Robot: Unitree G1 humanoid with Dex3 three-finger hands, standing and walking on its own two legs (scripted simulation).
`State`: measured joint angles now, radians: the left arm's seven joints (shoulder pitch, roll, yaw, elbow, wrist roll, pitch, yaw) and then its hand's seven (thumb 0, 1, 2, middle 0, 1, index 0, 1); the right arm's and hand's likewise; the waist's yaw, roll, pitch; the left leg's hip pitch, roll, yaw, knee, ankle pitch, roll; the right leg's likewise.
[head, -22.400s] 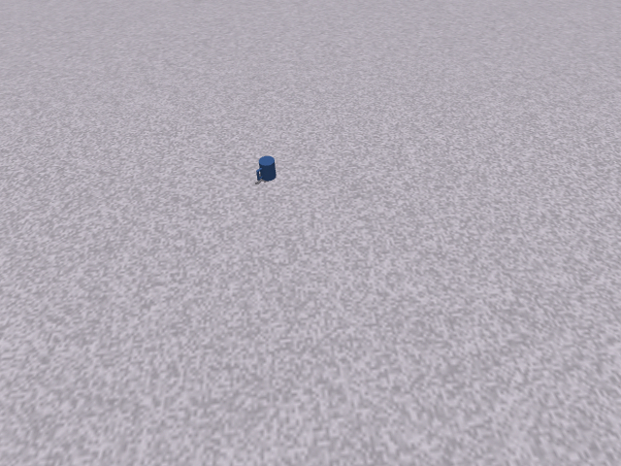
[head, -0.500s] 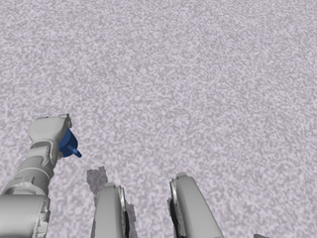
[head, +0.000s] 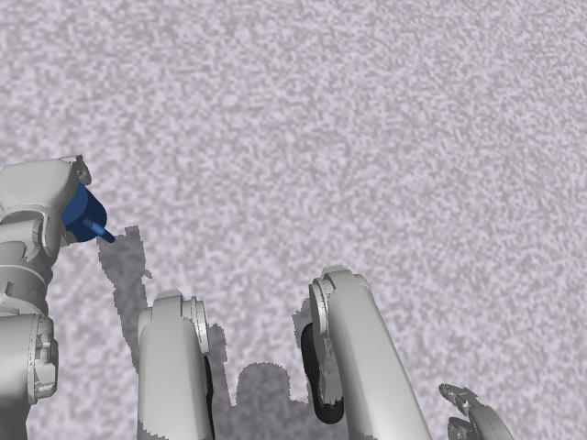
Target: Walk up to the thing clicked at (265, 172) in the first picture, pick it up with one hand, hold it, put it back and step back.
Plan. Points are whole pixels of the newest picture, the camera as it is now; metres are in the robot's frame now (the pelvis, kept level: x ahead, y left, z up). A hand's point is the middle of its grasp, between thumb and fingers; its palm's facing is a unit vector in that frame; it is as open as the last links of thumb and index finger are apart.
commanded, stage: crouch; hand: left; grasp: from above
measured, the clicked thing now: (79, 217) +0.44 +0.27 -0.22
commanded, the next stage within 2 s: lower in 0.74 s
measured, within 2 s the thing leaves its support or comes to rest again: rests again in 1.50 s
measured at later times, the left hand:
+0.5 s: hand (75, 211) +0.46 +0.29 -0.24, palm faces -0.49 -0.06 -0.87, open 10.4 cm
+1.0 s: hand (81, 208) +0.47 +0.29 -0.28, palm faces -0.50 -0.07 -0.86, open 10.4 cm
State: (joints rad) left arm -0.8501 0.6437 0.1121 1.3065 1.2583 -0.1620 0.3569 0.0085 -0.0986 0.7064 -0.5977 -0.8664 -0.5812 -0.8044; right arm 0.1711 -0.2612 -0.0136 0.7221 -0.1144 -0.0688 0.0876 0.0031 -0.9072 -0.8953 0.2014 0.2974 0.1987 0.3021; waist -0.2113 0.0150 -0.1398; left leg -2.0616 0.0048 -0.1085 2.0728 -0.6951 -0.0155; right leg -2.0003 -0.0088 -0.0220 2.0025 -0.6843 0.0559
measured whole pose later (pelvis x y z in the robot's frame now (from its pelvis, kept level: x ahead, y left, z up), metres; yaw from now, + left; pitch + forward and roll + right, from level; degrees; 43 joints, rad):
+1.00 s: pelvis -0.01 +0.00 -0.09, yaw -3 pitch +37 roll -10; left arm -1.01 0.84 0.15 1.46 1.30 -0.22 0.33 0.00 -0.12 0.73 -0.61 -0.86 -0.59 -0.80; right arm 0.19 -0.28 0.09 0.69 -0.14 -0.03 0.14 0.00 -0.91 -0.90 0.20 0.30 0.20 0.30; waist -0.29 -0.02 -0.01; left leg -2.30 -0.01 -0.16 2.35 -0.70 -0.01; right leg -2.22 0.01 -0.04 2.25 -0.68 0.07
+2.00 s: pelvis -0.02 +0.01 -0.13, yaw -8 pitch +30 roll -13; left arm -1.10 1.02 0.14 1.72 1.36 -0.28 0.50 -0.01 -0.10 0.72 -0.58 -0.90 -0.56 -0.84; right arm 0.13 -0.32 0.23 0.67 -0.20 -0.12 0.16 0.00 -0.89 -0.89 0.20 0.30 0.20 0.30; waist -0.36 -0.09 0.10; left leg -2.36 0.00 -0.23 2.51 -0.70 -0.01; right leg -2.25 0.05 -0.09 2.35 -0.65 0.08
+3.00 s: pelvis -0.02 +0.01 -0.12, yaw -9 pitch +31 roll -14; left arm -1.08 1.03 0.12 1.65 1.32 -0.26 0.46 0.00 -0.46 1.08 -0.11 -1.18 -0.13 -1.16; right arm 0.14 -0.33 0.25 0.64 -0.20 -0.13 0.18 0.00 -0.89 -0.89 0.20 0.30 0.20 0.30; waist -0.36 -0.09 0.11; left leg -2.36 0.00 -0.24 2.51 -0.70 0.00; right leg -2.24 0.05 -0.11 2.33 -0.65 0.07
